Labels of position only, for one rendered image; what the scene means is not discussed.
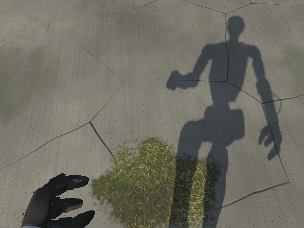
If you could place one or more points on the left robot hand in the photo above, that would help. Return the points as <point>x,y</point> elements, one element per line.
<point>44,207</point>

